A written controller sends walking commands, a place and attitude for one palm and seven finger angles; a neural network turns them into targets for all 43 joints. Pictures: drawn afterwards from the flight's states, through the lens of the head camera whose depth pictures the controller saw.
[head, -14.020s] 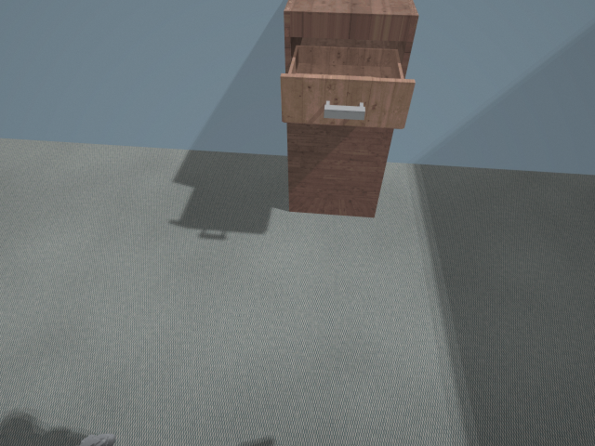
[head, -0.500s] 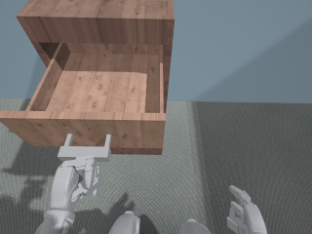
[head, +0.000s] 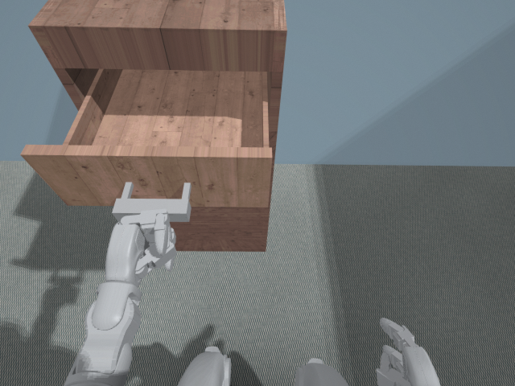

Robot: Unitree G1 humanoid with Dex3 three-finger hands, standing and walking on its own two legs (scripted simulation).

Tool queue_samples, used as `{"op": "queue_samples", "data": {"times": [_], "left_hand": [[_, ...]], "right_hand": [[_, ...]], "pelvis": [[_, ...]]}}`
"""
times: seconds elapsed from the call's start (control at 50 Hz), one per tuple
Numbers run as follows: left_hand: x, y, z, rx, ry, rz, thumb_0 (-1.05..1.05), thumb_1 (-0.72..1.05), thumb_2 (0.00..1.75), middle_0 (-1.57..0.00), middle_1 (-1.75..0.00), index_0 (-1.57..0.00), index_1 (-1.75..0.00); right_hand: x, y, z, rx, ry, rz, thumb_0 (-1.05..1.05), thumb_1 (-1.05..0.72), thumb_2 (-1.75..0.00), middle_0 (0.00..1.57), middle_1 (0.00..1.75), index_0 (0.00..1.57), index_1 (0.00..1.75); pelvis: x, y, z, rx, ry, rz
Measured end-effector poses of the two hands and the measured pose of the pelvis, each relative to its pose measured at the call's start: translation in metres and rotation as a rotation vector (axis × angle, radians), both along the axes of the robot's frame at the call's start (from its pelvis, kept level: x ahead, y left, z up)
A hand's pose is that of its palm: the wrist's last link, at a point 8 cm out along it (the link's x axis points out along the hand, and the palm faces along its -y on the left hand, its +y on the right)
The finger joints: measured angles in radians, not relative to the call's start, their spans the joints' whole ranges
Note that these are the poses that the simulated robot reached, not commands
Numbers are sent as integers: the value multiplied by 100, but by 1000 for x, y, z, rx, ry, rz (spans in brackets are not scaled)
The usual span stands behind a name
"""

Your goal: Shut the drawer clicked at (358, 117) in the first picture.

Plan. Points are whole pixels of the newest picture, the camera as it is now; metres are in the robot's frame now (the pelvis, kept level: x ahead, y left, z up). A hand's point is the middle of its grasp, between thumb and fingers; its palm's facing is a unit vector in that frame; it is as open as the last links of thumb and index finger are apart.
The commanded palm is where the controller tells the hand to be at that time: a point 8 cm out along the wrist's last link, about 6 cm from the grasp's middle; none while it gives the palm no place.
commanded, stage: push the drawer shut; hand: left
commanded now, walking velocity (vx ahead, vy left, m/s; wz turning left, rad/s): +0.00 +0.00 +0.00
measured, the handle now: (155, 198) +0.39 +0.18 +0.05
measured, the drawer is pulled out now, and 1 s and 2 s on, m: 0.20 0.08 0.00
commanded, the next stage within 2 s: none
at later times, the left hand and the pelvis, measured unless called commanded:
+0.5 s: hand (177, 216) +0.36 +0.14 +0.04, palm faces +0.03 -1.00 -0.05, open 3.1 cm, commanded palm +0.35 +0.19 +0.05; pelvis +0.00 +0.00 +0.00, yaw +0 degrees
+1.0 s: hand (184, 179) +0.43 +0.14 +0.04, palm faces +0.04 -1.00 -0.05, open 3.2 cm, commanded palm +0.42 +0.19 +0.05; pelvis +0.00 +0.00 +0.00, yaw -1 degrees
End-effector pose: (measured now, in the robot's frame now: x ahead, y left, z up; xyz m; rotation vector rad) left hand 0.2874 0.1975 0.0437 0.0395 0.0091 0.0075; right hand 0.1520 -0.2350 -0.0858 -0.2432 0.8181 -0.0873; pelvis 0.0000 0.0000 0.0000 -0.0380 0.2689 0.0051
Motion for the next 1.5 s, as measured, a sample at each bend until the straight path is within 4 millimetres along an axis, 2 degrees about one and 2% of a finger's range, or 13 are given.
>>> {"op": "queue_samples", "data": {"times": [0.14, 0.4, 0.62, 1.06, 1.28, 1.5], "left_hand": [[17, 0, 1, -2, -4, 4, 1, 85, 94, -140, -160, -140, -160], [37, 0, -1, 3, -21, 14, 1, 86, 95, -140, -160, -140, -160], [66, -2, 0, 8, -17, 26, 1, 86, 96, -140, -160, -140, -160], [130, 0, 2, 8, -8, 37, 2, 86, 95, -140, -160, -140, -160], [158, 3, 1, 1, -9, 43, 2, 84, 93, -140, -160, -140, -160], [179, 4, 2, -3, -8, 44, 3, 83, 93, -140, -160, -140, -160]], "right_hand": [[-9, -3, -1, -2, 40, -18, 1, -90, -90, 21, 30, 20, 30], [-22, -7, -8, -7, 110, -39, 1, -90, -90, 21, 30, 20, 30], [-35, -9, -14, -4, 151, -57, 1, -90, -90, 21, 30, 20, 30], [-95, -26, -25, -26, 309, -145, 0, -90, -90, 20, 30, 20, 30], [-121, -25, -29, -28, 394, -180, 0, -90, -90, 21, 30, 20, 30], [-136, -20, -29, -26, 451, -205, 0, -90, -90, 21, 30, 20, 30]], "pelvis": [[1, 2, 2, 3, 2, -8], [2, 3, 3, 6, 8, -12], [0, 2, 1, 7, 21, -13], [-4, -3, -3, 7, 64, -27], [-3, -1, -7, 4, 92, -35], [0, 3, -8, -3, 114, -41]]}}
